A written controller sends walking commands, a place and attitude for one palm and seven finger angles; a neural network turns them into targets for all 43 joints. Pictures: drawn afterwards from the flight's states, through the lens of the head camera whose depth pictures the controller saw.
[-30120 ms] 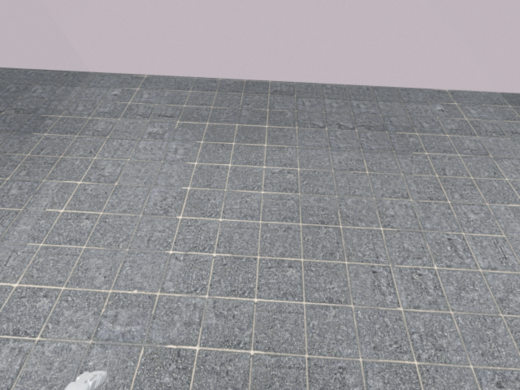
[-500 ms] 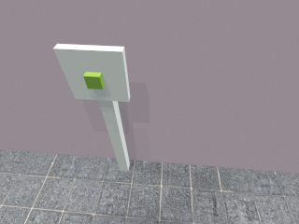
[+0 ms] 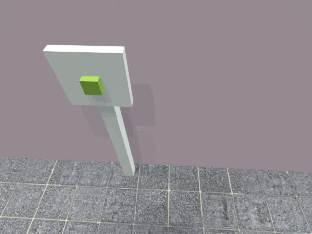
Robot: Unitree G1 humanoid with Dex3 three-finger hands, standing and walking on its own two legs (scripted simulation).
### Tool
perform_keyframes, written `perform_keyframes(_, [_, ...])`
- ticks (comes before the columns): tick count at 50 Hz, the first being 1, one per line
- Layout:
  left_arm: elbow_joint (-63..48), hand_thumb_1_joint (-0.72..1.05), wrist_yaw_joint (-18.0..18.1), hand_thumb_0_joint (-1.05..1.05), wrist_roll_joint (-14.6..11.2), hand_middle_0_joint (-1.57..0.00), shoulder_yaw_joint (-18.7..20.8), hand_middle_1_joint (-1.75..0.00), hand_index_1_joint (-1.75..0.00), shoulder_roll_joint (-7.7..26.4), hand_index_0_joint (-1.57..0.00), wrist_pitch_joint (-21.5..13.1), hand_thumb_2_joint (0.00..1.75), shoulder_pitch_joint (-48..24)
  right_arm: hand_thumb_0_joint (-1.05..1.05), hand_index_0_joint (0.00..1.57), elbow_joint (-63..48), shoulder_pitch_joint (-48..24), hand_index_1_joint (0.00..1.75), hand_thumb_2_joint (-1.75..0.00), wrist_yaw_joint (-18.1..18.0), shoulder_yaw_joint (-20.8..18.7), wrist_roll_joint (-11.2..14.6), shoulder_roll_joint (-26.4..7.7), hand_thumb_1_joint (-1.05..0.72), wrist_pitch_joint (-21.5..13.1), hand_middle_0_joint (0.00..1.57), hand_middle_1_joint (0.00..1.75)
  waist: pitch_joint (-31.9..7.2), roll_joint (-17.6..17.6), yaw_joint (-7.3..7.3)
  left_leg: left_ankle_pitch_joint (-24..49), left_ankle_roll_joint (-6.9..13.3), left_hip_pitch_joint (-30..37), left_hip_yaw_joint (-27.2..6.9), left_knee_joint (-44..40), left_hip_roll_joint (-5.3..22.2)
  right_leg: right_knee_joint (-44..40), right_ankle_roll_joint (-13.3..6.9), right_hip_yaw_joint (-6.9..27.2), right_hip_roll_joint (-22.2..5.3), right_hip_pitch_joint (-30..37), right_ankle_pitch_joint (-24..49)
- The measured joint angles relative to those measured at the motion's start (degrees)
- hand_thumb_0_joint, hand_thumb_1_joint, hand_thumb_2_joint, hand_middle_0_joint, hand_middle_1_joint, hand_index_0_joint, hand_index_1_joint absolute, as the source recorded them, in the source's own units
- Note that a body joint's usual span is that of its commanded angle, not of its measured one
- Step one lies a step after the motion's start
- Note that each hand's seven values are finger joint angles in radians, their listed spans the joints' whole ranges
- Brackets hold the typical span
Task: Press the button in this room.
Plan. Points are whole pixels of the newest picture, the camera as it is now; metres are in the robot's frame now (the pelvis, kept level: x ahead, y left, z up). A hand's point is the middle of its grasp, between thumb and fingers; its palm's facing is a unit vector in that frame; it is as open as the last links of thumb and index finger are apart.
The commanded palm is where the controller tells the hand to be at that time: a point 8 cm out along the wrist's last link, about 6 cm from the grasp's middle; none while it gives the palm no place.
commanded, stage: come to a stop and stand still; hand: left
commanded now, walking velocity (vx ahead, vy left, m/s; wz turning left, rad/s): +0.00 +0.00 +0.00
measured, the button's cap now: (92, 84) +0.50 +0.22 +0.08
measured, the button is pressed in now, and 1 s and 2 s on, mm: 0 0 0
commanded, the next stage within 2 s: look again from close up in 0.54 s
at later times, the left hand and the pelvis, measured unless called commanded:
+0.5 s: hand out of the picture -0.05 +0.19 -0.17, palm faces +0.01 -0.98 -0.21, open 7.4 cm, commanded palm none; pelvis -0.04 +0.01 +0.00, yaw +0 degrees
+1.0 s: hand out of the picture -0.01 +0.16 -0.17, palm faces +0.02 -0.98 -0.18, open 7.3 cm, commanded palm none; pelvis -0.01 +0.00 +0.00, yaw +0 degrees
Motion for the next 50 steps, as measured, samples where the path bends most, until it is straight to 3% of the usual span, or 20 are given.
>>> perform_keyframes(5, [-2.65, 0.91, 0.86, 0.00, 0.63, -0.20, -0.89, -0.30, -0.30, -0.30, -0.20, -1.87, 0.90, 0.38, 0.02, 0.20, -3.84, -1.50, 0.30, -0.90, 1.60, -0.83, 0.58, -1.91, -0.92, 1.03, 0.20, 0.30, 0.87, 0.69, -0.83, -3.55, 0.37, -8.20, -2.77, 11.39, 1.79, -1.05, -0.65, -0.70, 2.14, -0.86, 1.38])
perform_keyframes(8, [-2.91, 0.92, 0.72, 0.00, 0.07, -0.20, -1.36, -0.30, -0.30, -0.23, -0.20, -1.39, 0.90, 0.78, 0.02, 0.20, -5.14, -1.84, 0.30, -0.90, 1.91, -1.01, 0.37, -2.82, -0.92, 0.27, 0.20, 0.30, 0.92, 0.42, -1.06, 2.45, 0.36, -7.56, -2.90, 7.56, 1.48, 1.54, -0.43, -0.89, 2.15, -0.83, 0.45])
perform_keyframes(14, [-2.28, 0.92, -0.29, 0.00, 0.16, -0.20, -1.87, -0.30, -0.30, 0.08, -0.20, 0.48, 0.90, 2.51, 0.01, 0.20, -5.65, -1.16, 0.30, -0.90, 2.11, -0.01, -0.16, -2.89, -0.91, 0.78, 0.20, 0.30, -2.26, 0.47, 0.15, 2.42, 0.96, -6.17, -2.26, 6.56, 0.72, 0.08, 0.08, -0.31, 1.47, 0.57, 1.64])
perform_keyframes(23, [-0.80, 0.91, -1.31, 0.00, 0.34, -0.20, -2.46, -0.30, -0.30, 0.26, -0.20, 0.47, 0.90, 6.18, 0.01, 0.20, -5.31, -0.03, 0.30, -0.90, 2.61, 0.69, -0.39, -2.69, -0.93, 0.87, 0.20, 0.30, -2.61, 0.26, 0.23, 6.40, 1.29, -6.65, -1.63, 1.45, -0.34, -2.61, -0.10, 0.43, 0.80, -1.13, 4.13])
perform_keyframes(34, [2.35, 0.91, -1.26, 0.00, 0.06, -0.20, -2.83, -0.30, -0.30, -0.60, -0.20, -0.40, 0.90, 8.07, 0.01, 0.20, -0.51, 3.07, 0.30, -0.90, 2.36, 1.66, 0.20, -1.22, -0.91, 0.17, 0.20, 0.30, -1.66, -0.34, 0.60, 6.11, 1.07, -5.86, -1.71, 0.09, -0.54, -3.74, 0.20, 0.38, 0.71, -0.42, 3.91])
perform_keyframes(50, [3.45, 0.92, -0.62, 0.01, 0.15, -0.20, -2.55, -0.30, -0.30, -1.30, -0.20, -0.97, 0.90, 5.09, 0.02, 0.20, 1.92, 0.59, 0.30, -0.90, 1.39, 1.57, 0.22, -0.28, -0.92, -0.63, 0.20, 0.30, -2.23, -0.95, 0.63, 4.02, 0.45, -3.24, -1.96, 0.32, -0.35, -3.48, -0.09, 0.16, 0.90, 2.24, 1.68])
